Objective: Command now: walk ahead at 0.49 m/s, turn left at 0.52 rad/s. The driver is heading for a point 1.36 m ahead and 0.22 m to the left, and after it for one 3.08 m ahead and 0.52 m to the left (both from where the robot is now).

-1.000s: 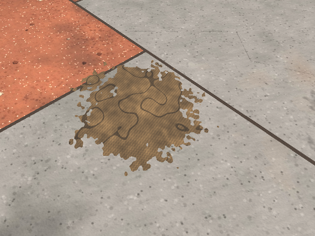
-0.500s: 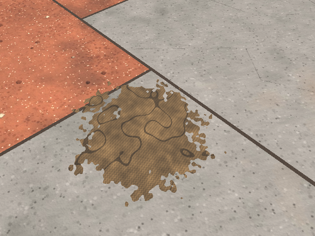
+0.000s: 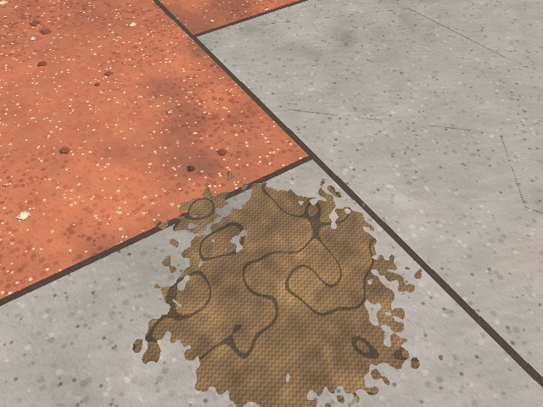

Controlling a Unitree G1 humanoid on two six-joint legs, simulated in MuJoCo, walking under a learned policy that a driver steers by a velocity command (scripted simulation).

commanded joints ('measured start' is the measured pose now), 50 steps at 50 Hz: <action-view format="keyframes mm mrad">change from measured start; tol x16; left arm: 1 2 50 14 -65 9 10 16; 9 -165 106 28 -146 -29 -21 -18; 14 276 222 84 -65 -11 -12 -8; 19 92 81 41 -81 -9 5 -19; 40 307 69 14 6 -24 14 -23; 50 120 88 41 -20 -34 64 -18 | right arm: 1 -48 -161 -37 -93 8 -20 -24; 14 125 -95 -5 -168 40 -5 -33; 34 -335 -64 -16 -358 21 26 31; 39 151 -298 -112 -248 1 34 -8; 50 -51 -142 -52 -187 -15 -32 -3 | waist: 1 31 71 22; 11 46 147 -72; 14 108 -280 -339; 18 61 -42 -17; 35 86 -48 62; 38 -99 -43 -143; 40 -53 297 -437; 43 -27 71 -140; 50 51 78 -17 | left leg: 1 -211 208 -193 -165 68 149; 11 45 234 -397 138 -6 63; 14 -575 88 -128 869 -452 -66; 16 -614 175 -113 977 -286 -83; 29 -512 251 10 469 168 -107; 35 -405 191 85 289 -30 -31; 38 140 104 118 192 43 43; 40 652 551 -722 30 -15 282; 45 109 371 -237 -89 169 135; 50 52 368 -80 -190 246 133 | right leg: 1 138 38 -58 -234 189 35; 11 407 110 -30 -669 88 -27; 13 1030 -244 428 -674 -64 -252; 14 1063 -342 689 -750 -256 -292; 20 561 -123 103 -884 87 -174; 33 697 -169 -178 -886 280 -161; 37 726 -157 -248 -602 770 -123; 38 595 -115 -281 -393 742 -90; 40 12 122 -131 264 -399 -8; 50 -21 -46 -24 -3 64 11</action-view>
